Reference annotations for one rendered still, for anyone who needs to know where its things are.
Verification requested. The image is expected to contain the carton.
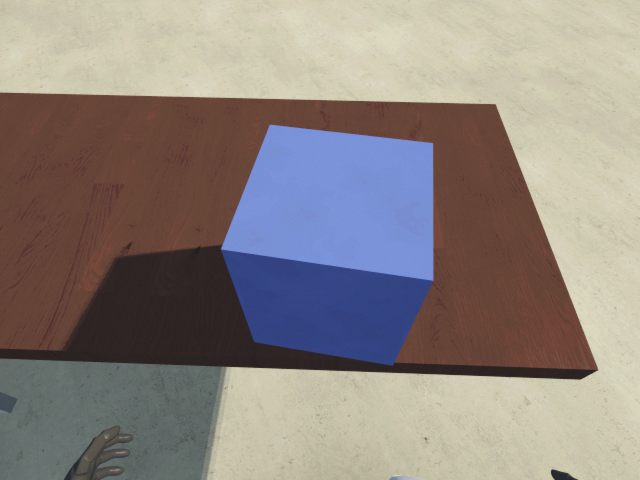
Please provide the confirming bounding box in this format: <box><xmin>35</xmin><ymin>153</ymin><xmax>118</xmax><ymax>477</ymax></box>
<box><xmin>221</xmin><ymin>125</ymin><xmax>433</xmax><ymax>366</ymax></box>

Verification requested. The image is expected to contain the table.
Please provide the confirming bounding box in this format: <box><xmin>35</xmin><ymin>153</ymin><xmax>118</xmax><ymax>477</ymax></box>
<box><xmin>0</xmin><ymin>93</ymin><xmax>598</xmax><ymax>413</ymax></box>

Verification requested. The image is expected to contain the left robot hand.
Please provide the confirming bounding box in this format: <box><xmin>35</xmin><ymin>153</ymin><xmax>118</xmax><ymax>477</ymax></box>
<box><xmin>64</xmin><ymin>425</ymin><xmax>133</xmax><ymax>480</ymax></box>

